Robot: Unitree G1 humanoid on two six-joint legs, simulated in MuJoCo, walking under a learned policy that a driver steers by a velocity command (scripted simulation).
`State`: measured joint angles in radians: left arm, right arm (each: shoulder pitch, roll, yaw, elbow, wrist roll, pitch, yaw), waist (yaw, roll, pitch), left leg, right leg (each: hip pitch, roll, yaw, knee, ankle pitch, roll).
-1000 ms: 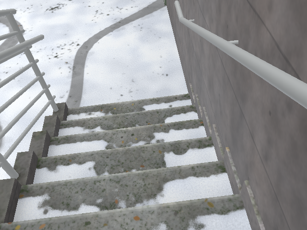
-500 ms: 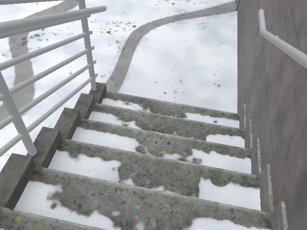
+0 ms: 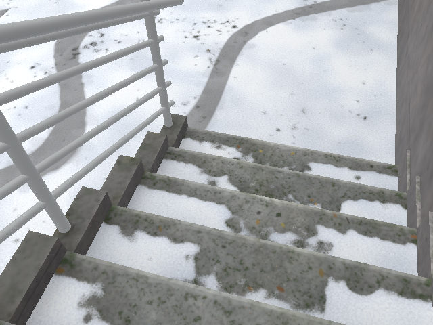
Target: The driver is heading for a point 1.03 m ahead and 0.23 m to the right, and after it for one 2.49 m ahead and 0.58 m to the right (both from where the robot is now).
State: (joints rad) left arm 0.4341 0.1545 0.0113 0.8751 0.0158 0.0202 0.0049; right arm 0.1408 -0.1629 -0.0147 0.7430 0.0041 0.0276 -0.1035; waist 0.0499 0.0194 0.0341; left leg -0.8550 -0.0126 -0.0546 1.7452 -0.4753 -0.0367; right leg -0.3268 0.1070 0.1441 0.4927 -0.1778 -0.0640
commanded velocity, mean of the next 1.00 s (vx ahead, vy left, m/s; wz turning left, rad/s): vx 0.38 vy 0.00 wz -0.52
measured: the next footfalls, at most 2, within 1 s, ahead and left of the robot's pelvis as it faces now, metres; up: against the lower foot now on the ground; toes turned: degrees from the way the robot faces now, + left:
left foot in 0.26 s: +0.16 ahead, +0.14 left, +0.00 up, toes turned -15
right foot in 0.88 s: +0.41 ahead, -0.19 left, -0.15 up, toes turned -33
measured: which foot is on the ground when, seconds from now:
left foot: up 0.00-0.24, down 0.26-0.88, up 0.90-1.00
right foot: down 0.00-0.26, up 0.28-0.86, down 0.88-1.00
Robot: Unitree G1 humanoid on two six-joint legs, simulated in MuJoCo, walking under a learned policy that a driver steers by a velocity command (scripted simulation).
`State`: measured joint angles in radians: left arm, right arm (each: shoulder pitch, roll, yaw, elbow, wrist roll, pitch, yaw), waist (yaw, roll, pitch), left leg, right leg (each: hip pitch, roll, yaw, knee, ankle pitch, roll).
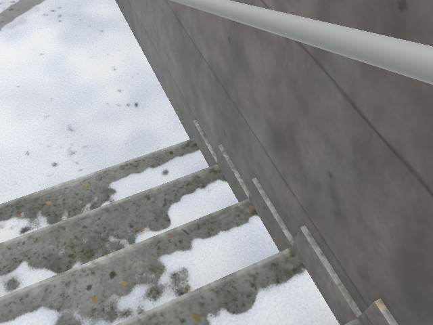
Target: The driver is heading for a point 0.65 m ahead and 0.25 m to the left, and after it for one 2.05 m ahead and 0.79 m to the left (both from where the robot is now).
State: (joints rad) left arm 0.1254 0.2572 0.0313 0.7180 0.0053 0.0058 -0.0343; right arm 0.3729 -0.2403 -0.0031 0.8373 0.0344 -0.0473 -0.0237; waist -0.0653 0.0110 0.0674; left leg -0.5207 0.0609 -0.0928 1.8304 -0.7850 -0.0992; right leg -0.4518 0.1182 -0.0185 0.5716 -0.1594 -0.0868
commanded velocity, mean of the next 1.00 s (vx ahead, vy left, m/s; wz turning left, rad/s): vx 0.14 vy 0.00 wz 0.39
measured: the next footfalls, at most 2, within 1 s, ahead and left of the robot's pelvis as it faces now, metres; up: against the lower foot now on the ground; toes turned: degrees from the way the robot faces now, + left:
left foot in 0.36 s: +0.07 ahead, +0.19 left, +0.00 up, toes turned +5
right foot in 0.82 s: +0.15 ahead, -0.01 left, +0.00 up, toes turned +27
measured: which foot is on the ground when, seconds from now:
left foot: up 0.00-0.34, down 0.36-0.82, up 0.84-1.00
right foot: down 0.00-0.38, up 0.40-0.80, down 0.82-1.00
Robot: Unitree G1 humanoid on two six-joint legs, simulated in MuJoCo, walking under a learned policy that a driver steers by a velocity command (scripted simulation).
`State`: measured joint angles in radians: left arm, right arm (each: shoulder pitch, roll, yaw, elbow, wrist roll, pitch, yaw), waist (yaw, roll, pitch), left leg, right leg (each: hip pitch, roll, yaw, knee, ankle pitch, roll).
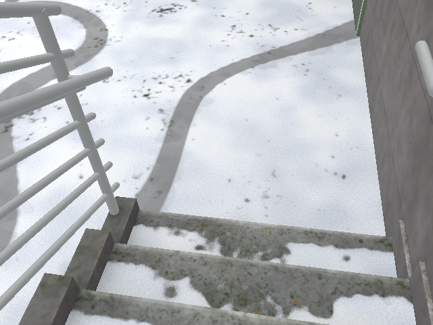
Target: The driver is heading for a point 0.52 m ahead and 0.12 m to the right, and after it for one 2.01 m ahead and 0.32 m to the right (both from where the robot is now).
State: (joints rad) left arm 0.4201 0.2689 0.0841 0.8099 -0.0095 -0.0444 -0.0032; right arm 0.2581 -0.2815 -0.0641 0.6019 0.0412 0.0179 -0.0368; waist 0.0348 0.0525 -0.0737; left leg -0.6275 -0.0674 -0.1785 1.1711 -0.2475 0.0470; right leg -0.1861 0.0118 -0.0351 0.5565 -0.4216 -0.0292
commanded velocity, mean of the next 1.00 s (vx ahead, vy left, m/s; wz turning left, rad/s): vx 0.48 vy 0.00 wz -0.28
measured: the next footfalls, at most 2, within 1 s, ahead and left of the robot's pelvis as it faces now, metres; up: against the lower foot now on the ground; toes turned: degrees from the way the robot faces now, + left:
left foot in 0.34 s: +0.29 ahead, +0.21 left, -0.15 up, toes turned -2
right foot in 0.94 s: +0.56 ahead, -0.06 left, -0.30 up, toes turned -19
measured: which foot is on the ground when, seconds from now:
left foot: up 0.00-0.32, down 0.34-0.94, up 0.96-1.00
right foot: down 0.00-0.34, up 0.36-0.92, down 0.94-1.00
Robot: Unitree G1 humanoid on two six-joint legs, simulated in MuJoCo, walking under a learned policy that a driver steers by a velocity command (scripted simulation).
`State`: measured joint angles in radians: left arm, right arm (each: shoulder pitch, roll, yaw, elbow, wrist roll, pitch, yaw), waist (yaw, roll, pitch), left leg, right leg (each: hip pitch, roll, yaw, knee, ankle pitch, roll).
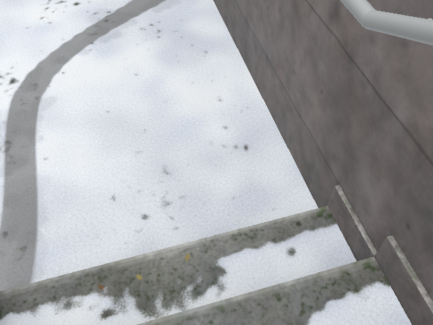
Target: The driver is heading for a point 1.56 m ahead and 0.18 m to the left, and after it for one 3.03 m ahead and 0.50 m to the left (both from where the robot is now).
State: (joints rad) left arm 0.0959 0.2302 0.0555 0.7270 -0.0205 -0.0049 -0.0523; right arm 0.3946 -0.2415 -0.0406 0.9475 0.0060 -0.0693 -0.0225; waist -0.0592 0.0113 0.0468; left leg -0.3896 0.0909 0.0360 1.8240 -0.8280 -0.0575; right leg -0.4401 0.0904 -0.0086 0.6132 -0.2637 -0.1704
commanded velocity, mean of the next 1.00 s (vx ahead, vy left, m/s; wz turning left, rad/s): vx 0.50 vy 0.00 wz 0.07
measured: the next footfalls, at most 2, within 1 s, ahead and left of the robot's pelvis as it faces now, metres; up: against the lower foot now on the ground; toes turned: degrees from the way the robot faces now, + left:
left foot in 0.48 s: +0.42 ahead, +0.13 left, -0.15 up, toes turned -16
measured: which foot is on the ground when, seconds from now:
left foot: up 0.00-0.46, down 0.48-1.00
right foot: down 0.00-0.48, up 0.50-1.00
